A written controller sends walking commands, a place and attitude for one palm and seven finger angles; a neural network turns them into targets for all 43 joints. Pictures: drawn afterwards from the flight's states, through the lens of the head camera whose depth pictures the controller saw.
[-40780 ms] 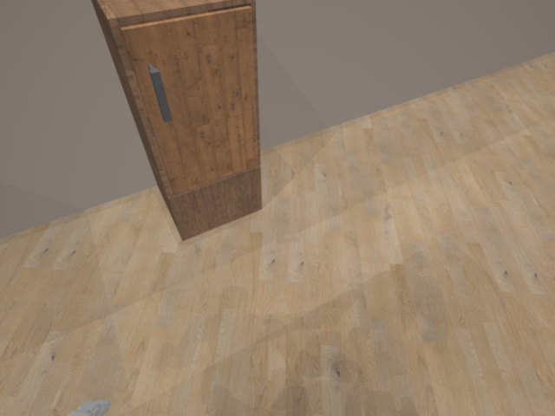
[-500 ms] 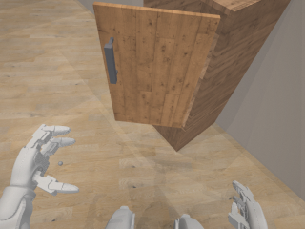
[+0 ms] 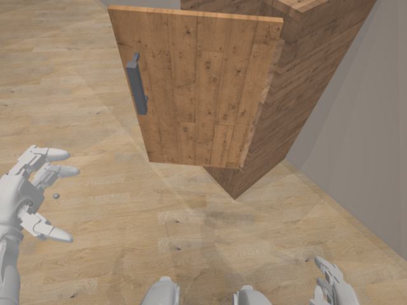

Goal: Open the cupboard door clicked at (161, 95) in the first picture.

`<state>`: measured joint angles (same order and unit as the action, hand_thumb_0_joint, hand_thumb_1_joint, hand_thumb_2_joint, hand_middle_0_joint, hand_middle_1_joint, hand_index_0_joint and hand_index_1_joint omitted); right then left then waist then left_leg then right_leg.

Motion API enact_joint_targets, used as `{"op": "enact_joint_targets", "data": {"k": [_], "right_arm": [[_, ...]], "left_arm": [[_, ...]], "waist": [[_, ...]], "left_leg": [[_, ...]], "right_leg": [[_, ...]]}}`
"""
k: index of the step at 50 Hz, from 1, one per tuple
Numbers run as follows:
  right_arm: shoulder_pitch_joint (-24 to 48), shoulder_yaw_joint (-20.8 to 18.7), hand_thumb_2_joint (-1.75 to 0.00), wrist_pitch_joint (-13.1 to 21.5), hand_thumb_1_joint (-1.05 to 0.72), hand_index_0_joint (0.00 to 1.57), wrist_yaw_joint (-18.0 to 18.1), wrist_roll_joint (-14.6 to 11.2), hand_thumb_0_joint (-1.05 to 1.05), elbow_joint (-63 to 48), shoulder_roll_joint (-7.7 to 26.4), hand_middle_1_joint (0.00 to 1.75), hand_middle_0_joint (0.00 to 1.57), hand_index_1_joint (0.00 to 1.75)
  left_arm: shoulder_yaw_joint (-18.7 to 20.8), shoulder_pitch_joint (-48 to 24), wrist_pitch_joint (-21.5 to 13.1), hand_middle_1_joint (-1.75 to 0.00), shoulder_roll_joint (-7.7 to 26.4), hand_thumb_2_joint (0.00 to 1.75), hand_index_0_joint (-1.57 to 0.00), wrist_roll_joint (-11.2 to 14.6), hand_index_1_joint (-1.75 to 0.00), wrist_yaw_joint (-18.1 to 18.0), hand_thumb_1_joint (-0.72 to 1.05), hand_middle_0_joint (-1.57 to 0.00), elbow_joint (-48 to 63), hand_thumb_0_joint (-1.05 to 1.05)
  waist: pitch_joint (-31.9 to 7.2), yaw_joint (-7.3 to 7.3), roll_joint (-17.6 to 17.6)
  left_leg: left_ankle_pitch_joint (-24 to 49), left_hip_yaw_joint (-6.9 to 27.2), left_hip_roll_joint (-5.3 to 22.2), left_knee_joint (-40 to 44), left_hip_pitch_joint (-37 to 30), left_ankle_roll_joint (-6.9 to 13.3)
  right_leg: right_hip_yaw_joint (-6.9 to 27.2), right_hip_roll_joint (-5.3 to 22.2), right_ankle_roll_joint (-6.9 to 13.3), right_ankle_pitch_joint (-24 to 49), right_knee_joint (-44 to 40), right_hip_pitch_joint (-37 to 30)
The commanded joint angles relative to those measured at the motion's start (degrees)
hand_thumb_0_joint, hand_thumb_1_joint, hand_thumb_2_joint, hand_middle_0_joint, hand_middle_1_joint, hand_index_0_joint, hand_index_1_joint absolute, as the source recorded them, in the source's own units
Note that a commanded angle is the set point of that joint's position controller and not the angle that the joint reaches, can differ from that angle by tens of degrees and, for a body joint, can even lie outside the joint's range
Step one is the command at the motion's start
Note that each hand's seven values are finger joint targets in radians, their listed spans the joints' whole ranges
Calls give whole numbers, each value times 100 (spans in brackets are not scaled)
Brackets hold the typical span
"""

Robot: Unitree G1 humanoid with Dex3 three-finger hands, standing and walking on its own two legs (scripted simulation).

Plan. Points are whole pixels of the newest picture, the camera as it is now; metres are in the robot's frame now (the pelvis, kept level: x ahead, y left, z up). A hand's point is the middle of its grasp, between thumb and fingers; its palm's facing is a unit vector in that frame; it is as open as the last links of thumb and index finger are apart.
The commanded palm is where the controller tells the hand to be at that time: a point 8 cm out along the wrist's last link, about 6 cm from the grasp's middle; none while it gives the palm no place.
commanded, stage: raise the hand with hooked fingers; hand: left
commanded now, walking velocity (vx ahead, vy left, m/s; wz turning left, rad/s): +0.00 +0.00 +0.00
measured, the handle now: (139, 85) +0.60 +0.20 +0.04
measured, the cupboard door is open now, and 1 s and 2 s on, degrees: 46 46 46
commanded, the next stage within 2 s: move the hooked fingers beside the handle in 0.36 s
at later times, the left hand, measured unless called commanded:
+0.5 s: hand (60, 202) +0.28 +0.27 +0.06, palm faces -0.01 -1.00 -0.05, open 14.0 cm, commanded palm +0.26 +0.32 +0.06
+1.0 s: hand (80, 157) +0.37 +0.26 +0.05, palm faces -0.03 -1.00 -0.03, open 14.0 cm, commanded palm +0.35 +0.31 +0.05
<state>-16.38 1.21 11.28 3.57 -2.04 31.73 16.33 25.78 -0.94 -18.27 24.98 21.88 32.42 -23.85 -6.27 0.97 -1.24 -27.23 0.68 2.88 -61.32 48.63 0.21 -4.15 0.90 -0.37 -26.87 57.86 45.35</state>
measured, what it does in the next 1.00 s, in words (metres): stands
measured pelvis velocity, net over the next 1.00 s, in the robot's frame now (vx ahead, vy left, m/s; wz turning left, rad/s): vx -0.01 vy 0.00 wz -0.02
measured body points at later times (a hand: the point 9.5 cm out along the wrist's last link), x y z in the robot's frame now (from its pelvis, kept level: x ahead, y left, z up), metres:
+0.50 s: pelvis -0.01 -0.01 +0.00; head +0.06 +0.00 +0.44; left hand +0.27 +0.32 +0.06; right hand +0.15 -0.25 -0.08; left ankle +0.02 +0.11 -0.67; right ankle +0.01 -0.13 -0.67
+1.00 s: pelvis -0.01 +0.00 -0.01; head +0.09 +0.01 +0.43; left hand +0.37 +0.32 +0.06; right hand +0.10 -0.27 -0.10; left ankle +0.02 +0.11 -0.67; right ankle +0.01 -0.13 -0.67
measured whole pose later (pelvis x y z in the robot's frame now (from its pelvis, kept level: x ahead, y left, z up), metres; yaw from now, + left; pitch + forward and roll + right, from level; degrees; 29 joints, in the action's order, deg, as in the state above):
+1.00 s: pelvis -0.01 +0.00 -0.01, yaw -1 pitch +17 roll -2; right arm -18.2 1.5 7.2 3.4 -1.8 33.3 16.2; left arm 26.9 -21.7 -19.9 28.3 16.5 31.1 -42.6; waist -6.2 3.3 -0.6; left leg -27.2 0.0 3.4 -63.0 53.2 0.1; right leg -3.2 0.4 -0.3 -26.6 60.0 50.6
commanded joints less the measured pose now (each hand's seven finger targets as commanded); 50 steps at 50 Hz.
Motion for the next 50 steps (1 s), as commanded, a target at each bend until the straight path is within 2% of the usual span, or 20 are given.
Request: {"op": "enact_joint_targets", "data": {"k": [1, 4, 6, 9, 12, 23, 26, 29, 33, 34, 36, 37, 38, 39, 40, 44, 46, 47, 48, 50], "right_arm": [[7, -363, -90, 261, -90, 20, 12, 1, 0, -848, 890, 30, 20, 30], [3, -377, -90, 237, -90, 20, 3, -3, 0, -853, 860, 30, 20, 30], [-17, -365, -90, 218, -90, 20, 6, 12, 0, -872, 863, 30, 20, 30], [9, -365, -90, 196, -90, 20, 11, -16, 0, -858, 835, 30, 20, 30], [32, -346, -90, 173, -90, 20, 38, -19, 0, -857, 847, 30, 20, 30], [102, -288, -90, 186, -90, 20, 88, -30, 0, -893, 823, 30, 20, 30], [55, -271, -90, 188, -90, 20, 165, -13, 0, -720, 860, 30, 20, 30], [30, -258, -90, 211, -90, 20, 204, -27, 0, -637, 858, 30, 20, 30], [-66, -270, -90, 182, -90, 20, 207, -24, 0, -571, 905, 30, 20, 30], [-65, -266, -90, 169, -90, 20, 192, -20, 0, -584, 887, 30, 20, 30], [-119, -280, -90, 126, -90, 20, 175, -9, 0, -571, 909, 30, 20, 30], [-137, -281, -90, 88, -90, 20, 153, -11, 0, -587, 896, 30, 20, 30], [-154, -277, -90, 46, -90, 20, 146, -7, 0, -568, 926, 30, 20, 30], [-168, -271, -90, 13, -90, 20, 130, -9, 0, -565, 915, 30, 20, 30], [-205, -288, -90, -16, -90, 20, 118, -4, 0, -554, 928, 30, 20, 30], [-327, -319, -90, -114, -90, 20, 49, 11, 0, -577, 924, 30, 20, 30], [-388, -335, -90, -140, -90, 20, 25, 23, 0, -552, 912, 30, 20, 30], [-457, -353, -90, -187, -90, 20, 18, 21, 0, -500, 949, 30, 20, 30], [-458, -349, -90, -226, -90, 20, 27, 14, 0, -448, 973, 30, 20, 30], [-490, -348, -90, -268, -90, 20, 28, 20, 0, -406, 972, 30, 20, 30]], "left_arm": [[539, -700, -381, -120, 1380, 30, -30, 135, -120, -13, -50, -30, 1072, 0], [629, -729, -510, -120, 1455, 30, -30, 90, -120, -123, -50, -30, 1269, 0], [663, -709, -547, -120, 1493, 30, -30, 101, -120, -159, -50, -30, 1218, 0], [575, -687, -594, -120, 1359, 30, -30, 91, -120, -148, -50, -30, 1176, 0], [535, -783, -557, -120, 1355, 30, -30, 100, -120, -93, -50, -30, 1050, 0], [452, -976, -529, -120, 1313, 30, -30, 97, -120, -14, -50, -30, 885, 0], [534, -1857, -572, -120, 1569, 30, -30, 36, -120, -33, -50, -30, 643, 0], [325, -2398, -596, -120, 1482, 30, -30, -65, -120, 39, -50, -30, 373, 0], [403, -2684, -507, -120, 1735, 30, -30, -181, -120, 86, -50, -30, 44, 0], [291, -2760, -467, -120, 1628, 30, -30, -208, -120, 82, -50, -30, 3, 0], [410, -2847, -414, -120, 1758, 30, -30, -221, -120, 33, -50, -30, -144, 0], [427, -2834, -370, -120, 1743, 30, -30, -229, -120, 9, -50, -30, -275, 0], [617, -2906, -351, -120, 1968, 30, -30, -253, -120, -43, -50, -30, -455, 0], [532, -3099, -352, -120, 1919, 30, -30, -294, -120, -70, -50, -30, -544, 0], [646, -3124, -368, -120, 2038, 30, -30, -332, -120, -114, -50, -30, -619, 0], [568, -3208, -483, -120, 1977, 30, -30, -393, -120, -126, -50, -30, -638, 0], [397, -3433, -539, -120, 1793, 30, -30, -379, -120, -125, -50, -30, -522, 0], [507, -3421, -506, -120, 1908, 30, -30, -390, -120, -134, -50, -30, -727, 0], [572, -3590, -508, -120, 2030, 30, -30, -420, -120, -154, -50, -30, -937, 0], [490, -3893, -525, -120, 1992, 30, -30, -491, -120, -181, -50, -30, -1071, 0]], "waist": [[-1553, -54, -336], [-1690, -80, -538], [-1633, -68, -424], [-1626, -49, -528], [-1508, 1, -377], [-1395, 2, -291], [-1289, 141, -261], [-1404, 201, -429], [-1711, 133, -530], [-1768, 132, -550], [-1873, 91, -534], [-1901, 93, -368], [-1845, 60, -341], [-1789, 123, -329], [-1807, 82, -376], [-2148, 70, -519], [-2261, 142, -607], [-2234, 180, -368], [-2036, 209, -319], [-2003, 250, -406]], "left_leg": [[1717, 85, -266, 875, -1169, 96], [1714, 81, -257, 939, -1319, 79], [1729, 73, -253, 911, -1251, 91], [1574, 58, -256, 955, -1286, 84], [1380, 48, -257, 958, -1178, 102], [998, 50, -278, 952, -1006, 114], [885, 66, -242, 793, -846, 123], [844, 70, -236, 772, -914, 123], [1105, 101, -218, 773, -1043, 111], [1159, 91, -230, 765, -1055, 115], [1338, 101, -222, 731, -1075, 110], [1314, 65, -225, 723, -991, 111], [1286, 51, -220, 715, -850, 104], [1239, 32, -225, 695, -783, 114], [1233, 45, -212, 717, -782, 104], [1602, 36, -207, 705, -1006, 101], [1905, 65, -196, 661, -1188, 108], [1752, 66, -171, 674, -1124, 106], [1552, 65, -174, 679, -929, 111], [1471, 79, -178, 691, -897, 117]], "right_leg": [[118, -299, 198, 1342, -674, -747], [114, -275, 187, 1293, -675, -756], [119, -306, 202, 1325, -661, -794], [136, -277, 176, 1195, -706, -737], [174, -279, 169, 1062, -768, -740], [252, -252, 160, 653, -851, -734], [339, -260, 165, 498, -816, -552], [338, -237, 158, 511, -763, -404], [291, -241, 190, 802, -655, -466], [288, -232, 183, 874, -638, -477], [262, -255, 205, 1030, -577, -506], [282, -241, 169, 1063, -604, -574], [298, -231, 167, 1045, -603, -618], [314, -230, 153, 1023, -609, -581], [292, -229, 162, 985, -587, -539], [264, -258, 176, 1362, -491, -609], [224, -286, 196, 1587, -428, -525], [220, -290, 159, 1475, -482, -475], [239, -275, 151, 1327, -509, -430], [226, -264, 157, 1237, -494, -347]]}}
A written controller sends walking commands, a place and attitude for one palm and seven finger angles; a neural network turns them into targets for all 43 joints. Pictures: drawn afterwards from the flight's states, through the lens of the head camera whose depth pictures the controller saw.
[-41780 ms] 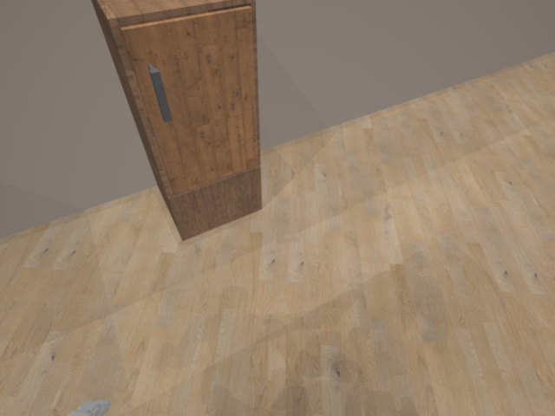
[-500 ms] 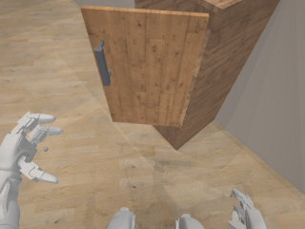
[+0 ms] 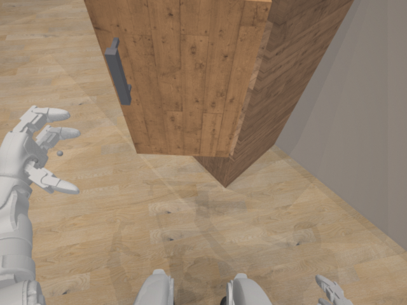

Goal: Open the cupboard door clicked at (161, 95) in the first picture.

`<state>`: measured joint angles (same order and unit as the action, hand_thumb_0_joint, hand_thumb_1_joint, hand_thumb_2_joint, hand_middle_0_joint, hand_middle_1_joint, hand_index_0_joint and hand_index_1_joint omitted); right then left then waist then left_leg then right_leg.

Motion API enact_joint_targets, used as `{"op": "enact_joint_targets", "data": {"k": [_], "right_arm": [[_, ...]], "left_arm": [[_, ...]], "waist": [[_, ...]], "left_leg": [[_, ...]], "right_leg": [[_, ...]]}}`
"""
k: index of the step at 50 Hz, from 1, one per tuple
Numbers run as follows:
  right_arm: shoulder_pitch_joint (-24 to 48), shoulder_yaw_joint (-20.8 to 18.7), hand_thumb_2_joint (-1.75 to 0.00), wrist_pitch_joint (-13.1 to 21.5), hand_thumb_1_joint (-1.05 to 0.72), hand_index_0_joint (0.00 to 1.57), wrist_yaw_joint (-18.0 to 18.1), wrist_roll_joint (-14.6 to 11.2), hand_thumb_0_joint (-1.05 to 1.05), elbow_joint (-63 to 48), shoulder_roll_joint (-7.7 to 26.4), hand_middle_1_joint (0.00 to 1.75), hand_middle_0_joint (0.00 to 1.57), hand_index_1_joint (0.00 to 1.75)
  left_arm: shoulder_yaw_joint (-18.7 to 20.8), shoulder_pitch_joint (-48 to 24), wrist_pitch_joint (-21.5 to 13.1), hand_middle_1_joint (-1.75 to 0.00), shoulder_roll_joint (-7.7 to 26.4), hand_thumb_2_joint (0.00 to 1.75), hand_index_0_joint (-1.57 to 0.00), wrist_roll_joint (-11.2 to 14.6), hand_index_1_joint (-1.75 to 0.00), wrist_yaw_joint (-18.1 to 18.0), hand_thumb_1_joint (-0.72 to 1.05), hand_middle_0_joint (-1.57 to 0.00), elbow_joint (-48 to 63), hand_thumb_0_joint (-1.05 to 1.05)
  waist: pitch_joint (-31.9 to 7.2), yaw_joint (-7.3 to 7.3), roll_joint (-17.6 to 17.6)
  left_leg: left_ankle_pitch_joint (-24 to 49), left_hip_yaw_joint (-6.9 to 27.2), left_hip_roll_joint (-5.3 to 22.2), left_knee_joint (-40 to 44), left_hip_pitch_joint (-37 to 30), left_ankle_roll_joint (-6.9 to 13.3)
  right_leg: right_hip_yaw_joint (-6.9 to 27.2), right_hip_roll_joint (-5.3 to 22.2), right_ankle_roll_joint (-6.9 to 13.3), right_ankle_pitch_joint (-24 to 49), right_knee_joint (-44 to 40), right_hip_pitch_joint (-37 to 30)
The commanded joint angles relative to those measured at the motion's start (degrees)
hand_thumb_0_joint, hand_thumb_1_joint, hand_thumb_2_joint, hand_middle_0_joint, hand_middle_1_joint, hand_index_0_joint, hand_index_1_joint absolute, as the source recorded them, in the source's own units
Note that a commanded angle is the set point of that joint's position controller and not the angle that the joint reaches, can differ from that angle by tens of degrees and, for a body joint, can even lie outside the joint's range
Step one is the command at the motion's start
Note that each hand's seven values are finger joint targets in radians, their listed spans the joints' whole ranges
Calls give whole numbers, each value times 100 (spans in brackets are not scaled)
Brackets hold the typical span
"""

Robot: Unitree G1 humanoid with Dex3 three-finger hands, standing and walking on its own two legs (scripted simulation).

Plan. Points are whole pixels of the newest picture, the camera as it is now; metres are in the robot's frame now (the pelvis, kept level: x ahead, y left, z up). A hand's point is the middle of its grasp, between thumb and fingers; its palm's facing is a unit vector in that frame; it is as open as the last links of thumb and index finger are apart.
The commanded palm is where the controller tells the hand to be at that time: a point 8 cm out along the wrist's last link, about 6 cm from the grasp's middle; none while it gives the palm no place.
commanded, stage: move the hooked fingers beside the handle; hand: left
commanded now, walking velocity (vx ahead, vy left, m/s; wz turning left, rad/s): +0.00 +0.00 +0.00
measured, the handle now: (121, 73) +0.61 +0.21 +0.04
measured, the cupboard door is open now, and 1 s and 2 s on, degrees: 46 46 45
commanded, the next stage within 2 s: slide the fingers in behind the handle in 1.86 s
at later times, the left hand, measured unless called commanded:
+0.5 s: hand (75, 119) +0.45 +0.27 +0.06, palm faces -0.01 -1.00 -0.02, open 14.0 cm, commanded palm +0.44 +0.31 +0.05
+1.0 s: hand (91, 88) +0.54 +0.26 +0.06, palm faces -0.01 -1.00 -0.02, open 14.0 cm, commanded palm +0.54 +0.29 +0.05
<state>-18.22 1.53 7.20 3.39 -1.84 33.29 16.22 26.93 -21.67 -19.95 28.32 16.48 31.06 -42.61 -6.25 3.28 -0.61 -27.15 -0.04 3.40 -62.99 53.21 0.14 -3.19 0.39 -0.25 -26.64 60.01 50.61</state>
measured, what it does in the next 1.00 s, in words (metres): stands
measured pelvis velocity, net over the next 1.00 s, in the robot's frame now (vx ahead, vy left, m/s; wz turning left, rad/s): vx -0.01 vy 0.01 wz -0.04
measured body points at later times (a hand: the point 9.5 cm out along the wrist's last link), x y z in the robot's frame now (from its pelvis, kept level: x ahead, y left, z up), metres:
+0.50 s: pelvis +0.00 +0.01 -0.01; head +0.12 +0.03 +0.42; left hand +0.45 +0.32 +0.06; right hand +0.05 -0.27 -0.11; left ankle +0.03 +0.12 -0.66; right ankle +0.02 -0.13 -0.66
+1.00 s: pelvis -0.01 +0.01 -0.03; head +0.17 +0.04 +0.38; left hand +0.53 +0.31 +0.06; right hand -0.02 -0.27 -0.12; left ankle +0.03 +0.12 -0.66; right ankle +0.02 -0.13 -0.66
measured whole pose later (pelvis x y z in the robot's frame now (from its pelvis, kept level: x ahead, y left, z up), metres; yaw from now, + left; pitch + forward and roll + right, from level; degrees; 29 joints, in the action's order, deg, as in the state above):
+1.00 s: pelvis -0.01 +0.01 -0.03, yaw -2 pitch +27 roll -5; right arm -21.1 4.3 -2.3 2.1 0.5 34.9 16.8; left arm 29.7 -60.9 -19.3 46.0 3.5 25.8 -73.1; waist -4.9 12.6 -1.5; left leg -28.3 1.4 4.7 -70.6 69.6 0.7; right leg -4.1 -1.0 -0.7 -26.3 65.0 65.7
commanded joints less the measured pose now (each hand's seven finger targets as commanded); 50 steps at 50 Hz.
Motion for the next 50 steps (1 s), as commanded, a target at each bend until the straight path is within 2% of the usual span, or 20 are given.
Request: {"op": "enact_joint_targets", "data": {"k": [1, 4, 5, 6, 12, 16, 18, 21, 24, 25, 28, 31, 32, 34, 38, 42, 43, 44, 45, 50], "right_arm": [[-332, -382, -90, 118, -90, 20, 53, 2, 0, -572, 988, 30, 20, 30], [-443, -399, -90, 36, -90, 20, 41, 23, 0, -458, 992, 30, 20, 30], [-466, -399, -90, 16, -90, 20, 48, 35, 0, -415, 1013, 30, 20, 30], [-503, -385, -90, -6, -90, 20, 47, 34, 0, -393, 1006, 30, 20, 30], [-648, -389, -90, -194, -90, 20, 2, 73, 0, -294, 1035, 30, 20, 30], [-714, -376, -90, -320, -90, 20, -23, 87, 0, -276, 1043, 30, 20, 30], [-746, -376, -90, -388, -90, 20, -39, 95, 0, -274, 1064, 30, 20, 30], [-814, -377, -90, -462, -90, 20, -54, 113, 0, -239, 1056, 30, 20, 30], [-857, -368, -90, -542, -90, 20, -64, 121, 0, -175, 1076, 30, 20, 30], [-884, -368, -90, -575, -90, 20, -52, 125, 0, -162, 1101, 30, 20, 30], [-935, -318, -90, -636, -90, 20, -37, 139, 0, -144, 1125, 30, 20, 30], [-1000, -314, -90, -652, -90, 20, -48, 178, 0, -137, 1112, 30, 20, 30], [-1036, -300, -90, -692, -90, 20, -47, 180, 0, -94, 1150, 30, 20, 30], [-1048, -269, -90, -718, -90, 20, -40, 176, 0, -62, 1152, 30, 20, 30], [-1168, -238, -90, -788, -90, 20, -52, 206, 0, -63, 1184, 30, 20, 30], [-1253, -167, -90, -847, -90, 20, -44, 211, 0, -50, 1207, 30, 20, 30], [-1290, -161, -90, -860, -90, 20, -31, 220, 0, -43, 1238, 30, 20, 30], [-1321, -154, -90, -866, -90, 20, -34, 230, 0, -49, 1235, 30, 20, 30], [-1355, -151, -90, -872, -90, 20, -49, 246, 0, -46, 1235, 30, 20, 30], [-1496, -93, -90, -940, -90, 20, -75, 270, 0, -28, 1252, 30, 20, 30]], "left_arm": [[366, -1957, -393, -120, 1691, 30, -30, 39, -120, -48, -50, -30, 839, 0], [298, -2323, -458, -120, 1678, 30, -30, -62, -120, -100, -50, -30, 610, 0], [422, -2473, -501, -120, 1864, 30, -30, -110, -120, -132, -50, -30, 533, 0], [321, -2622, -533, -120, 1789, 30, -30, -106, -120, -123, -50, -30, 470, 0], [422, -3021, -560, -120, 2007, 30, -30, -266, -120, -143, -50, -30, -90, 0], [408, -3516, -603, -120, 2124, 30, -30, -360, -120, -184, -50, -30, -382, 0], [496, -3575, -636, -120, 2296, 30, -30, -434, -120, -200, -50, -30, -498, 0], [318, -3893, -697, -120, 2137, 30, -30, -448, -120, -213, -50, -30, -486, 0], [267, -4154, -656, -120, 2149, 30, -30, -530, -120, -261, -50, -30, -755, 0], [371, -4152, -631, -120, 2295, 30, -30, -575, -120, -293, -50, -30, -917, 0], [455, -4543, -609, -120, 2592, 30, -30, -673, -120, -336, -50, -30, -1086, 0], [347, -4869, -681, -120, 2516, 30, -30, -704, -120, -386, -50, -30, -970, 0], [481, -4842, -666, -120, 2746, 30, -30, -760, -120, -400, -50, -30, -1158, 0], [379, -5233, -611, -120, 2785, 30, -30, -819, -120, -416, -50, -30, -1289, 0], [454, -5358, -534, -120, 3036, 30, -30, -929, -120, -418, -50, -30, -1416, 0], [311, -5810, -359, -120, 3063, 30, -30, -1006, -120, -448, -50, -30, -1774, 0], [471, -6009, -349, -120, 3373, 30, -30, -1063, -120, -482, -50, -30, -1744, 0], [476, -6107, -344, -120, 3450, 30, -30, -1110, -120, -493, -50, -30, -1724, 0], [480, -6154, -346, -120, 3489, 30, -30, -1155, -120, -511, -50, -30, -1670, 0], [386, -6522, -190, -120, 3592, 30, -30, -1317, -120, -561, -50, -30, -1929, 0]], "waist": [[-2047, 16, -596], [-2195, 101, -490], [-2218, 74, -542], [-2198, 123, -649], [-2461, 134, -642], [-2368, 230, -634], [-2504, 197, -802], [-2585, 308, -826], [-2500, 392, -771], [-2442, 388, -639], [-2469, 440, -801], [-2683, 530, -958], [-2715, 500, -932], [-2621, 658, -892], [-2898, 651, -1189], [-2654, 883, -994], [-2761, 882, -1055], [-2918, 881, -1145], [-3032, 879, -1309], [-3013, 1043, -1440]], "left_leg": [[1557, 152, -231, 828, -1437, 127], [1608, 187, -209, 800, -1553, 123], [1628, 197, -202, 784, -1509, 116], [1727, 207, -200, 747, -1600, 118], [1973, 245, -165, 664, -1682, 100], [1901, 249, -153, 586, -1572, 126], [1905, 251, -149, 597, -1628, 102], [2153, 318, -123, 531, -1820, 105], [1883, 317, -122, 517, -1666, 119], [1798, 332, -120, 528, -1551, 122], [1707, 326, -129, 458, -1396, 131], [1912, 359, -113, 371, -1586, 142], [1896, 385, -97, 369, -1558, 119], [1681, 381, -95, 294, -1313, 160], [1981, 414, -80, 221, -1466, 144], [1765, 425, -53, 125, -1099, 195], [1771, 439, -49, 76, -1035, 201], [1819, 441, -59, 32, -1046, 201], [1888, 449, -50, 9, -1137, 192], [2003, 505, -14, -89, -1103, 194]], "right_leg": [[136, -233, 182, 1254, -674, -820], [117, -229, 149, 1272, -675, -707], [120, -219, 159, 1280, -647, -723], [101, -249, 187, 1320, -607, -601], [85, -253, 172, 1483, -541, -533], [86, -276, 175, 1433, -501, -393], [92, -265, 169, 1409, -501, -390], [53, -294, 182, 1478, -446, -185], [64, -276, 141, 1298, -497, -72], [60, -277, 142, 1251, -501, -102], [95, -273, 140, 1204, -458, -45], [84, -294, 152, 1276, -401, 101], [74, -295, 150, 1245, -391, 104], [106, -294, 117, 1140, -395, 169], [83, -304, 137, 1284, -324, 255], [75, -319, 102, 1187, -315, 423], [92, -317, 97, 1197, -287, 385], [101, -315, 100, 1222, -255, 357], [89, -316, 110, 1229, -236, 432], [34, -341, 106, 1243, -176, 687]]}}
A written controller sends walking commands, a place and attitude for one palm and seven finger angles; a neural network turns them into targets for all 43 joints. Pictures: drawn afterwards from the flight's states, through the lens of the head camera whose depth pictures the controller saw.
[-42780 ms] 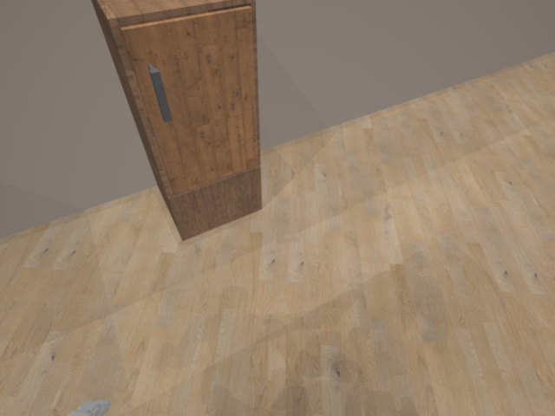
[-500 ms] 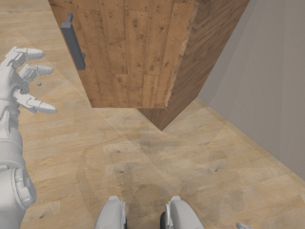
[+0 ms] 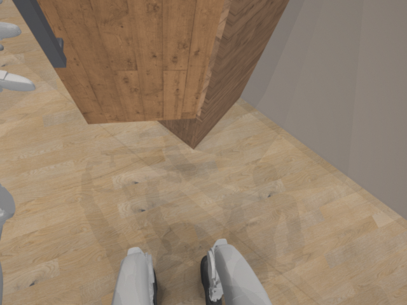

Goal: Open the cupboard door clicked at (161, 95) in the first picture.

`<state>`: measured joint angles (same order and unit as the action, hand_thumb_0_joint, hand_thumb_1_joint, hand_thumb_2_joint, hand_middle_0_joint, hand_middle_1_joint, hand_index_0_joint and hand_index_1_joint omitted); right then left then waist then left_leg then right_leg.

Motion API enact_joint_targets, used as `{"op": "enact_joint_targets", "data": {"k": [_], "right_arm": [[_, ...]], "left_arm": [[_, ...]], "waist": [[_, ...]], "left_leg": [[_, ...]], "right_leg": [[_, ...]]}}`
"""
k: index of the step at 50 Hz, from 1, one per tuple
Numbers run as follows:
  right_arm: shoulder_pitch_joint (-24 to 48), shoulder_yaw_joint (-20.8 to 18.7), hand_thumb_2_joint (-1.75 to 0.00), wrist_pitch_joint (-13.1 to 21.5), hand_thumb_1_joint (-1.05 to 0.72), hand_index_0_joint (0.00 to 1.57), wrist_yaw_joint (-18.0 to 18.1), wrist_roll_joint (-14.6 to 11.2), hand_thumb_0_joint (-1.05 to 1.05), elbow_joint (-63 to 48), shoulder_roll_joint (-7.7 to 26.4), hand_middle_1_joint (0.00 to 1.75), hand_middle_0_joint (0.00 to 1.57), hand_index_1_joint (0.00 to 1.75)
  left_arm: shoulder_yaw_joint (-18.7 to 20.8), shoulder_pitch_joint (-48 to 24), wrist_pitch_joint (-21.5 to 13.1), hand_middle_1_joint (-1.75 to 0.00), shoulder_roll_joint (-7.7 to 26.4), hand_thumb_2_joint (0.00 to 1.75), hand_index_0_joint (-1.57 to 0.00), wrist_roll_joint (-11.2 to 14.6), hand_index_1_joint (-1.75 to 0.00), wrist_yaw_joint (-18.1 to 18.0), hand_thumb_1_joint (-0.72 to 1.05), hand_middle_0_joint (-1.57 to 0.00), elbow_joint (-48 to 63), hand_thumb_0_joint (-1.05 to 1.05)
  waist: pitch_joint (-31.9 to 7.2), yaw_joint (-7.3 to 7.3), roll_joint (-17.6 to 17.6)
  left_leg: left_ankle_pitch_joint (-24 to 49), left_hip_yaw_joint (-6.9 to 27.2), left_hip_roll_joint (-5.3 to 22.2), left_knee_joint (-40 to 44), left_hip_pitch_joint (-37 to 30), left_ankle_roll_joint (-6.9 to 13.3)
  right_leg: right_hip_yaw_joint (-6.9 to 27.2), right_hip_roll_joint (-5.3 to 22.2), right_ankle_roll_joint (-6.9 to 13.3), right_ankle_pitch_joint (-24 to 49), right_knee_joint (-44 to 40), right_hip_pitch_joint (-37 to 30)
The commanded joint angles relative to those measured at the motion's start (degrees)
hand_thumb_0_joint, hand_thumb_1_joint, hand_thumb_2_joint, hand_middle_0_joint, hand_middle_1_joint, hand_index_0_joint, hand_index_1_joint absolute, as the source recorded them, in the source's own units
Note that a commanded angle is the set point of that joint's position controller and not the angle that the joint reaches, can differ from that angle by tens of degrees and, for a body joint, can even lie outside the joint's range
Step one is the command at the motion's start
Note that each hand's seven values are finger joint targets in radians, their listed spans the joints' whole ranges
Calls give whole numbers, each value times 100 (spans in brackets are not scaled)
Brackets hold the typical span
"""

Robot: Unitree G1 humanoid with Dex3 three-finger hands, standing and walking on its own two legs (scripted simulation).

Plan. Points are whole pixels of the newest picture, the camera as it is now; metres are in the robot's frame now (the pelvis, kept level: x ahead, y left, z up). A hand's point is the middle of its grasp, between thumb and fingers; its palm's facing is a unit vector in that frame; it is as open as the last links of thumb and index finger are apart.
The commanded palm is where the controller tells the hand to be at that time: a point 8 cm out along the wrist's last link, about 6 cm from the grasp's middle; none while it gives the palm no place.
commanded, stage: move the hooked fingers beside the handle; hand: left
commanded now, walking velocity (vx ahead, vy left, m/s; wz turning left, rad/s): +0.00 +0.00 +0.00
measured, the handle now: (43, 22) +0.61 +0.23 +0.07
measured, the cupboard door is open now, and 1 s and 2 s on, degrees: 46 45 45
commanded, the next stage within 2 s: slide the fingers in behind the handle in 0.86 s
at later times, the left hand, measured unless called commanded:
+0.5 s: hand out of the picture +0.56 +0.28 +0.08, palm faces +0.04 -1.00 -0.02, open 14.0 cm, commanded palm +0.55 +0.30 +0.07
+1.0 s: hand (2, 45) +0.55 +0.28 +0.08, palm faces +0.02 -1.00 -0.01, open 14.0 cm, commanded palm +0.55 +0.29 +0.07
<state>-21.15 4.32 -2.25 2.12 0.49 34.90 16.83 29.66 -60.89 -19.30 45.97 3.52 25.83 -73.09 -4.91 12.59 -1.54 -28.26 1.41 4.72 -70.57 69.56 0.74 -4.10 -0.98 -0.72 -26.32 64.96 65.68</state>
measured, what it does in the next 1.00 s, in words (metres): stands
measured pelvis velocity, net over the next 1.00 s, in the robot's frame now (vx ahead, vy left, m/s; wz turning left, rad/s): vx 0.02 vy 0.01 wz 0.00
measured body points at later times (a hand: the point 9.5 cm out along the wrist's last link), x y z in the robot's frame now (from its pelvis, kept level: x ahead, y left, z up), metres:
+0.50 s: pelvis +0.01 +0.01 +0.00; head +0.21 +0.05 +0.41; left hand +0.55 +0.34 +0.08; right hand -0.01 -0.25 -0.09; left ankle +0.03 +0.11 -0.63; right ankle +0.04 -0.13 -0.63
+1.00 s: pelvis +0.02 +0.01 +0.01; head +0.20 +0.05 +0.42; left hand +0.54 +0.33 +0.08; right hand +0.02 -0.25 -0.09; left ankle +0.03 +0.11 -0.63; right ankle +0.04 -0.13 -0.63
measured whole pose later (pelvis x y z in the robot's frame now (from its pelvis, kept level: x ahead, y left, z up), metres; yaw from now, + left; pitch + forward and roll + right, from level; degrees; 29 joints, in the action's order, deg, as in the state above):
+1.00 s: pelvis +0.02 +0.01 +0.01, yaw +0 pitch +28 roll -6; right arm -20.9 4.4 -4.9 0.4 1.1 34.4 15.3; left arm 28.7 -59.3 -18.8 43.6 3.6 24.5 -70.3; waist -5.2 12.3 -1.7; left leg -29.3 1.9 4.6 -69.6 68.5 1.3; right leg -4.4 -1.1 -1.4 -26.6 62.4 63.7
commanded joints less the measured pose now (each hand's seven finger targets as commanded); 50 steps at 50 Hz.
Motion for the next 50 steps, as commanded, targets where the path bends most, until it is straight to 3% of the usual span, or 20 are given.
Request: {"op": "enact_joint_targets", "data": {"k": [1, 3, 6, 8, 12, 14, 16, 17, 19, 26, 28, 30, 32, 35, 38, 39, 44, 46, 47, 50], "right_arm": [[-1235, -361, -90, 1, -90, 20, 51, 46, 0, -193, 1192, 30, 20, 30], [-1297, -342, -90, -32, -90, 20, 57, 65, 0, -155, 1216, 30, 20, 30], [-1369, -300, -90, -67, -90, 20, 24, 70, 0, -247, 1199, 30, 20, 30], [-1406, -299, -90, -129, -90, 20, 19, 90, 0, -276, 1213, 30, 20, 30], [-1455, -374, -90, -198, -90, 20, -67, 93, 0, -295, 1174, 30, 20, 30], [-1429, -375, -90, -215, -90, 20, -67, 75, 0, -280, 1189, 30, 20, 30], [-1439, -392, -90, -194, -90, 20, -58, 79, 0, -207, 1172, 30, 20, 30], [-1463, -401, -90, -202, -90, 20, -68, 77, 0, -186, 1187, 30, 20, 30], [-1456, -401, -90, -197, -90, 20, -77, 85, 0, -143, 1173, 30, 20, 30], [-1471, -410, -90, -213, -90, 20, -102, 90, 0, -114, 1129, 30, 20, 30], [-1447, -414, -90, -238, -90, 20, -98, 95, 0, -130, 1147, 30, 20, 30], [-1416, -430, -90, -239, -90, 20, -123, 97, 0, -163, 1124, 30, 20, 30], [-1386, -434, -90, -253, -90, 20, -122, 96, 0, -192, 1143, 30, 20, 30], [-1295, -415, -90, -263, -90, 20, -114, 65, 0, -228, 1133, 30, 20, 30], [-1318, -446, -90, -268, -90, 20, -116, 89, 0, -206, 1133, 30, 20, 30], [-1301, -460, -90, -258, -90, 20, -127, 89, 0, -177, 1115, 30, 20, 30], [-1292, -451, -90, -266, -90, 20, -111, 79, 0, -124, 1129, 30, 20, 30], [-1300, -428, -90, -250, -90, 20, -99, 80, 0, -131, 1119, 30, 20, 30], [-1306, -432, -90, -260, -90, 20, -94, 93, 0, -131, 1133, 30, 20, 30], [-1271, -415, -90, -243, -90, 20, -102, 98, 0, -143, 1100, 30, 20, 30]], "left_arm": [[93, -2749, -255, -120, 1821, 30, -30, -28, -120, -46, -50, -30, 1160, 0], [158, -2885, -182, -120, 2008, 30, -30, -112, -120, -92, -50, -30, 1036, 0], [218, -2528, -62, -120, 1978, 30, -30, -118, -120, -83, -50, -30, 812, 0], [445, -2492, -55, -120, 2388, 30, -30, -172, -120, -68, -50, -30, 1053, 0], [449, -2183, -80, -120, 2177, 30, -30, -87, -120, 10, -50, -30, 1460, 0], [529, -2205, -71, -120, 2228, 30, -30, -5, -120, 38, -50, -30, 1451, 0], [378, -2558, -142, -120, 2054, 30, -30, 35, -120, 39, -50, -30, 1712, 0], [476, -2455, -154, -120, 2155, 30, -30, 17, -120, 25, -50, -30, 1673, 0], [459, -2443, -171, -120, 2115, 30, -30, 14, -120, -6, -50, -30, 1702, 0], [125, -2202, -124, -120, 1574, 30, -30, 40, -120, -21, -50, -30, 1469, 0], [287, -2068, -142, -120, 1758, 30, -30, 57, -120, -9, -50, -30, 1464, 0], [162, -1992, -164, -120, 1549, 30, -30, 76, -120, -2, -50, -30, 1551, 0], [381, -1908, -238, -120, 1785, 30, -30, 113, -120, -2, -50, -30, 1624, 0], [216, -1888, -231, -120, 1623, 30, -30, 108, -120, -1, -50, -30, 1445, 0], [252, -2071, -391, -120, 1635, 30, -30, 131, -120, -31, -50, -30, 1846, 0], [115, -2095, -401, -120, 1417, 30, -30, 148, -120, -29, -50, -30, 1846, 0], [-31, -2141, -295, -120, 1189, 30, -30, 160, -120, -60, -50, -30, 1495, 0], [1, -2247, -301, -120, 1249, 30, -30, 149, -120, -107, -50, -30, 1520, 0], [148, -2192, -325, -120, 1468, 30, -30, 107, -120, -133, -50, -30, 1562, 0], [-18, -2230, -347, -120, 1275, 30, -30, 75, -120, -194, -50, -30, 1477, 0]], "waist": [[-3252, 133, -1476], [-3243, 208, -1465], [-3193, 161, -1300], [-3451, 59, -1360], [-3726, -38, -1576], [-3499, 16, -1320], [-3472, 127, -1479], [-3562, 42, -1587], [-3533, 63, -1596], [-3252, 119, -1622], [-3316, 52, -1525], [-3303, 56, -1545], [-3377, -36, -1572], [-2987, 50, -1383], [-3436, -30, -1767], [-3416, 29, -1710], [-3107, 128, -1390], [-3096, 104, -1534], [-3244, 21, -1577], [-3139, 89, -1418]], "left_leg": [[2225, 406, -144, 651, -2906, 124], [2262, 418, -112, 592, -2840, 129], [2343, 385, -123, 584, -2691, 155], [2513, 351, -117, 560, -2634, 150], [2917, 359, -89, 581, -3094, 107], [2640, 345, -91, 619, -2865, 138], [2655, 382, -81, 622, -3056, 148], [2719, 414, -83, 663, -3212, 101], [2775, 418, -80, 657, -3255, 102], [3145, 477, -79, 705, -3551, 73], [3173, 435, -92, 687, -3430, 75], [3198, 422, -101, 718, -3478, 72], [3271, 406, -98, 702, -3497, 57], [2858, 352, -115, 745, -3197, 87], [3356, 463, -90, 741, -3787, 4], [3320, 477, -78, 729, -3828, 6], [2903, 491, -93, 778, -3563, 35], [2927, 491, -105, 777, -3568, 41], [2974, 492, -102, 777, -3607, 14], [2729, 463, -118, 766, -3388, 43]], "right_leg": [[96, -214, 176, 1225, -623, -693], [94, -216, 152, 1249, -629, -636], [64, -247, 159, 1346, -610, -733], [92, -234, 135, 1578, -571, -1021], [66, -273, 150, 1825, -594, -1032], [72, -286, 130, 1683, -660, -1090], [64, -287, 146, 1650, -676, -920], [36, -288, 156, 1592, -683, -895], [42, -291, 155, 1620, -703, -893], [-24, -298, 189, 1732, -759, -694], [-8, -295, 176, 1848, -752, -883], [-7, -294, 173, 1876, -774, -900], [1, -294, 184, 1936, -743, -985], [16, -300, 167, 1762, -795, -959], [-12, -286, 198, 1795, -740, -823], [-20, -294, 189, 1753, -752, -736], [-40, -283, 173, 1545, -806, -676], [-32, -286, 201, 1558, -777, -652], [-31, -275, 198, 1559, -765, -718], [-8, -275, 186, 1498, -777, -762]]}}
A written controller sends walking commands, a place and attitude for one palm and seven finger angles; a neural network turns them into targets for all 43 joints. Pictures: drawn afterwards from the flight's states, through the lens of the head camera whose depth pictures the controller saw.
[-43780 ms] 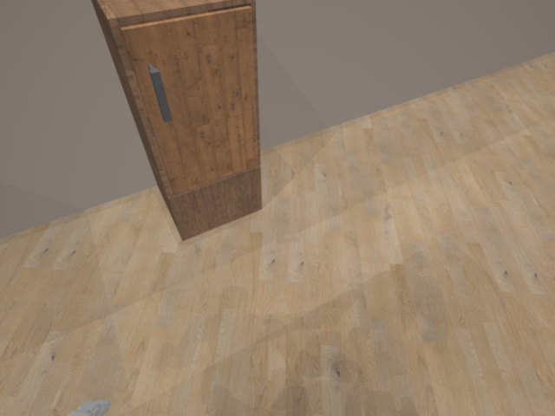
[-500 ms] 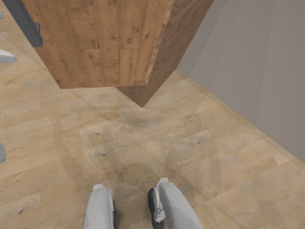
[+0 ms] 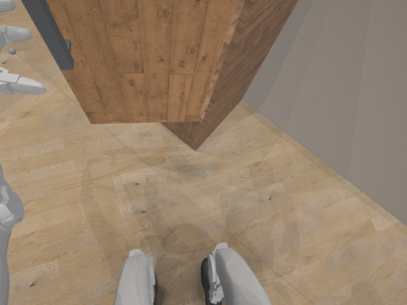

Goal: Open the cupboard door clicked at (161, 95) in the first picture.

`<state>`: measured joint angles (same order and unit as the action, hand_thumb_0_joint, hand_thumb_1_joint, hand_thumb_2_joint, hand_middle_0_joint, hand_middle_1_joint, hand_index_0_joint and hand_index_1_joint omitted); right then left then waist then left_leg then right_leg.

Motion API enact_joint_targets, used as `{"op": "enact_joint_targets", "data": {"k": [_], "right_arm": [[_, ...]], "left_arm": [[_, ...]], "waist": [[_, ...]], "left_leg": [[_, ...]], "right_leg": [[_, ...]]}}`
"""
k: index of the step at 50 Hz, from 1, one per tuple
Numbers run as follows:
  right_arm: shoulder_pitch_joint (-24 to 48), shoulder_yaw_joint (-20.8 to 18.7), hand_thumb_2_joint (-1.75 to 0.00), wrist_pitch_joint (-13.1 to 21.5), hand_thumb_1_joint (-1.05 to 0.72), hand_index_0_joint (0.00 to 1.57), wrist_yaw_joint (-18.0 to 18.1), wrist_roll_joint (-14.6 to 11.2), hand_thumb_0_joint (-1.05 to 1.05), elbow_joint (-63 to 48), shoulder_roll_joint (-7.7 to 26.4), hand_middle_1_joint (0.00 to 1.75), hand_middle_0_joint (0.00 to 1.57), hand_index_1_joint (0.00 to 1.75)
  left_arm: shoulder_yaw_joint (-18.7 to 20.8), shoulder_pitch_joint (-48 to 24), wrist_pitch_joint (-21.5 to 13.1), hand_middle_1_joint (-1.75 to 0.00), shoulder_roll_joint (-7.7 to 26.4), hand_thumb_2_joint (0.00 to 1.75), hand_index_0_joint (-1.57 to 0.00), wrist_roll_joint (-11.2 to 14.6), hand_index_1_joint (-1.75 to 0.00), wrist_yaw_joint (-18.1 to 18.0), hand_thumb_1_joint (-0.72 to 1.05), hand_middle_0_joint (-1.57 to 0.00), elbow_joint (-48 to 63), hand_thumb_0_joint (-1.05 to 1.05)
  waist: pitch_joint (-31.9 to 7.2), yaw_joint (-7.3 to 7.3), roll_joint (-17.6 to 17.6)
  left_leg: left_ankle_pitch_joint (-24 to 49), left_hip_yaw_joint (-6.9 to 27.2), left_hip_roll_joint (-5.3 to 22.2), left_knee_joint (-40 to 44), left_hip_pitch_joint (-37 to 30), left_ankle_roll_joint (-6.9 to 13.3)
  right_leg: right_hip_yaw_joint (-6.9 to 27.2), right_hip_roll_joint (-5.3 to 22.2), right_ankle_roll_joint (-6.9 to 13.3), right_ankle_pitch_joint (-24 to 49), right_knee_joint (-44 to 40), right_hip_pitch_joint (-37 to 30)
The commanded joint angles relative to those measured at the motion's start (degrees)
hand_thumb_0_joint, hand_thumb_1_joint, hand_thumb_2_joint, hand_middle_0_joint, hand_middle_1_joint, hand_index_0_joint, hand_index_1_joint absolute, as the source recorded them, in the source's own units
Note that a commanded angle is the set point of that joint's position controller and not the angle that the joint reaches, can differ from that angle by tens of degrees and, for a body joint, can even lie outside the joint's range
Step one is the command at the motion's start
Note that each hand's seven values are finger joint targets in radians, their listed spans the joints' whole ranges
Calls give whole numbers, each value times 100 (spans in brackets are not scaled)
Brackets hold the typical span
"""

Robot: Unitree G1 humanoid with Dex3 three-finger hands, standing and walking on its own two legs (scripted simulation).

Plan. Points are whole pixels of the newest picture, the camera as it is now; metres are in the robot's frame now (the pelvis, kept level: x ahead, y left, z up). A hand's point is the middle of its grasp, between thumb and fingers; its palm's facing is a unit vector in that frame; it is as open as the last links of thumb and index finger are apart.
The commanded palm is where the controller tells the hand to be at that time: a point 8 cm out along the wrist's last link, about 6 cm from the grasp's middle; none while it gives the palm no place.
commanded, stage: slide the fingers in behind the handle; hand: left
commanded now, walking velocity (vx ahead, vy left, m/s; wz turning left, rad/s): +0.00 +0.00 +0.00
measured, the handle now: (52, 24) +0.60 +0.22 +0.07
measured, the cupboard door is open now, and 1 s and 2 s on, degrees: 45 45 46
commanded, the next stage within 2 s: close the thumb around the handle in 1.56 s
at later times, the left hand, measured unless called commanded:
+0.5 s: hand (34, 49) +0.54 +0.24 +0.07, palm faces +0.03 -1.00 -0.01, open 14.0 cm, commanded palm +0.53 +0.26 +0.06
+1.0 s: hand (59, 52) +0.54 +0.20 +0.07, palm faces +0.03 -1.00 +0.00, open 14.0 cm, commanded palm +0.53 +0.23 +0.06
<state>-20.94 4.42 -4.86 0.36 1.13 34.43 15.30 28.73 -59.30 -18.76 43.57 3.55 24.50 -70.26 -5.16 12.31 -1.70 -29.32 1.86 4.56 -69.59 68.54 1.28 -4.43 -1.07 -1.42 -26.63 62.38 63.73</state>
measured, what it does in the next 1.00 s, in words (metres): stands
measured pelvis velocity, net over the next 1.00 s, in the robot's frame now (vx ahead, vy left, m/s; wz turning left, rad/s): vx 0.00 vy -0.01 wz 0.01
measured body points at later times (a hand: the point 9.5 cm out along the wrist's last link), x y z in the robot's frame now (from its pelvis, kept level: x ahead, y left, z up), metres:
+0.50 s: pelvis +0.00 -0.01 +0.00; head +0.18 +0.03 +0.41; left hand +0.53 +0.29 +0.07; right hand -0.02 -0.27 -0.10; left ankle +0.02 +0.10 -0.64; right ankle +0.02 -0.14 -0.64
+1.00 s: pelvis +0.00 -0.01 +0.00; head +0.17 +0.03 +0.41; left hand +0.53 +0.26 +0.07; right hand +0.00 -0.27 -0.11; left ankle +0.02 +0.10 -0.64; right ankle +0.02 -0.14 -0.64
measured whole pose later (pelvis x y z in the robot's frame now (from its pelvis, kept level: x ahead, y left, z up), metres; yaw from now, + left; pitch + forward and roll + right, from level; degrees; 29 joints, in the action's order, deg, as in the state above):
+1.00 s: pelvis +0.00 -0.01 +0.00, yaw +0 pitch +27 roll -5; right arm -21.3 3.3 -3.6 -0.7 1.8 35.8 14.8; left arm 24.9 -59.3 -21.1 34.8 3.1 15.7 -69.8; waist -5.8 12.2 -2.2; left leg -29.1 1.4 4.4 -69.5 67.9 0.8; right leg -3.8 -0.9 -0.9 -27.1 63.8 64.0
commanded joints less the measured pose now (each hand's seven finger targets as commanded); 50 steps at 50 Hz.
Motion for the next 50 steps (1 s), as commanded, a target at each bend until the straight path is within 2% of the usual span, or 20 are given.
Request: {"op": "enact_joint_targets", "data": {"k": [1, 4, 5, 6, 8, 13, 16, 17, 19, 21, 24, 28, 31, 32, 34, 35, 36, 38, 42, 50], "right_arm": [[-1311, -425, -90, 34, -90, 20, 69, 39, 0, -95, 1232, 30, 20, 30], [-1301, -415, -90, 34, -90, 20, 78, 36, 0, -93, 1267, 30, 20, 30], [-1296, -410, -90, 38, -90, 20, 74, 27, 0, -107, 1253, 30, 20, 30], [-1307, -403, -90, 62, -90, 20, 72, 39, 0, -117, 1244, 30, 20, 30], [-1296, -390, -90, 58, -90, 20, 81, 26, 0, -130, 1256, 30, 20, 30], [-1348, -423, -90, 65, -90, 20, 50, 49, 0, -122, 1244, 30, 20, 30], [-1348, -430, -90, 65, -90, 20, 35, 38, 0, -94, 1221, 30, 20, 30], [-1343, -423, -90, 55, -90, 20, 47, 23, 0, -80, 1246, 30, 20, 30], [-1373, -439, -90, 55, -90, 20, 42, 35, 0, -78, 1241, 30, 20, 30], [-1391, -472, -90, 79, -90, 20, 24, 52, 0, -67, 1211, 30, 20, 30], [-1379, -477, -90, 82, -90, 20, 4, 58, 0, -38, 1202, 30, 20, 30], [-1351, -479, -90, 91, -90, 20, -3, 53, 0, -35, 1179, 30, 20, 30], [-1336, -484, -90, 121, -90, 20, -7, 64, 0, -40, 1152, 30, 20, 30], [-1335, -488, -90, 113, -90, 20, -4, 63, 0, -22, 1173, 30, 20, 30], [-1324, -495, -90, 128, -90, 20, -17, 64, 0, -26, 1152, 30, 20, 30], [-1306, -474, -90, 125, -90, 20, -15, 62, 0, -45, 1167, 30, 20, 30], [-1320, -469, -90, 135, -90, 20, -13, 72, 0, -42, 1160, 30, 20, 30], [-1295, -500, -90, 133, -90, 20, -29, 84, 0, -55, 1135, 30, 20, 30], [-1280, -521, -90, 124, -90, 20, -48, 69, 0, -18, 1121, 30, 20, 30], [-1301, -506, -90, 168, -90, 20, -41, 112, 0, 14, 1111, 30, 20, 30]], "left_arm": [[49, -2474, -441, -120, 1413, 30, -30, 112, -120, -79, -50, -30, 1228, 0], [180, -2442, -414, -120, 1627, 30, -30, 82, -120, -137, -50, -30, 1117, 0], [95, -2422, -395, -120, 1541, 30, -30, 55, -120, -141, -50, -30, 1071, 0], [128, -2517, -435, -120, 1552, 30, -30, 82, -120, -152, -50, -30, 1178, 0], [258, -2391, -382, -120, 1750, 30, -30, 38, -120, -187, -50, -30, 987, 0], [312, -2421, -465, -120, 1799, 30, -30, 10, -120, -237, -50, -30, 1353, 0], [159, -2379, -406, -120, 1479, 30, -30, 76, -120, -229, -50, -30, 1199, 0], [194, -2449, -372, -120, 1588, 30, -30, 70, -120, -241, -50, -30, 1177, 0], [192, -2408, -353, -120, 1577, 30, -30, 40, -120, -263, -50, -30, 1306, 0], [78, -2470, -425, -120, 1325, 30, -30, 75, -120, -310, -50, -30, 1546, 0], [162, -2306, -418, -120, 1298, 30, -30, 123, -120, -385, -50, -30, 1425, 0], [1, -2284, -415, -120, 1070, 30, -30, 82, -120, -472, -50, -30, 1296, 0], [-87, -2371, -509, -120, 915, 30, -30, 96, -120, -527, -50, -30, 1441, 0], [-14, -2375, -530, -120, 1023, 30, -30, 81, -120, -558, -50, -30, 1398, 0], [-66, -2328, -537, -120, 874, 30, -30, 89, -120, -606, -50, -30, 1284, 0], [26, -2242, -525, -120, 1008, 30, -30, 78, -120, -631, -50, -30, 1160, 0], [13, -2378, -588, -120, 1017, 30, -30, 75, -120, -646, -50, -30, 1325, 0], [-99, -2383, -639, -120, 850, 30, -30, 28, -120, -679, -50, -30, 1483, 0], [-292, -2339, -629, -120, 490, 30, -30, 82, -120, -718, -50, -30, 1341, 0], [-272, -2657, -645, -120, 514, 30, -30, -32, -120, -982, -50, -30, 1246, 0]], "waist": [[-3102, 144, -1437], [-3085, 143, -1276], [-3077, 138, -1250], [-3168, 118, -1400], [-3102, 113, -1176], [-3505, 30, -1501], [-3281, 129, -1277], [-3220, 127, -1226], [-3348, 58, -1409], [-3489, 81, -1527], [-3398, 54, -1276], [-3117, 98, -1207], [-3153, 109, -1264], [-3187, 84, -1213], [-3093, 115, -1084], [-2994, 78, -1043], [-3110, 77, -1167], [-3333, 55, -1275], [-3153, 131, -1153], [-3124, 166, -1065]], "left_leg": [[2880, 430, -99, 663, -3353, -7], [2626, 384, -107, 657, -3073, 20], [2527, 360, -120, 659, -2979, 33], [2607, 372, -123, 639, -3054, 34], [2450, 301, -128, 599, -2753, 60], [2822, 327, -118, 573, -3076, 24], [2661, 309, -124, 560, -2917, 62], [2571, 304, -115, 582, -2822, 59], [2629, 314, -122, 621, -2970, 37], [2818, 352, -123, 615, -3272, 28], [2749, 305, -132, 631, -3081, 33], [2515, 274, -149, 686, -2952, 43], [2590, 273, -158, 684, -3058, 42], [2560, 299, -143, 688, -3061, 22], [2474, 258, -165, 674, -2925, 43], [2381, 241, -172, 689, -2774, 43], [2494, 248, -176, 671, -2882, 49], [2670, 264, -171, 659, -3118, 18], [2644, 278, -167, 675, -3124, 9], [2361, 274, -197, 656, -2884, 28]], "right_leg": [[13, -277, 274, 1545, -498, -509], [49, -267, 247, 1493, -514, -657], [59, -265, 242, 1459, -515, -695], [59, -270, 264, 1490, -470, -666], [100, -266, 230, 1511, -484, -831], [98, -265, 251, 1746, -415, -879], [92, -274, 241, 1696, -448, -827], [99, -271, 223, 1664, -461, -878], [88, -266, 239, 1645, -467, -871], [75, -268, 260, 1683, -458, -738], [86, -272, 233, 1764, -506, -951], [92, -267, 231, 1624, -559, -894], [91, -263, 255, 1655, -534, -846], [89, -261, 248, 1613, -526, -847], [103, -261, 233, 1607, -554, -895], [111, -255, 235, 1580, -553, -974], [122, -259, 253, 1651, -500, -971], [108, -243, 249, 1734, -480, -929], [90, -250, 241, 1707, -510, -810], [113, -225, 237, 1525, -496, -825]]}}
